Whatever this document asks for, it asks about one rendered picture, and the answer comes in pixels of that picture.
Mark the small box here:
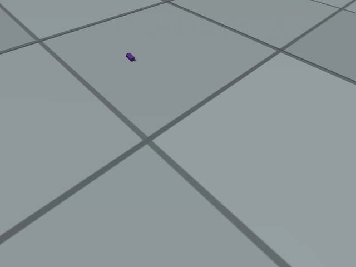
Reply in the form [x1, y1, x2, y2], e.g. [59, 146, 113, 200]
[126, 53, 135, 61]

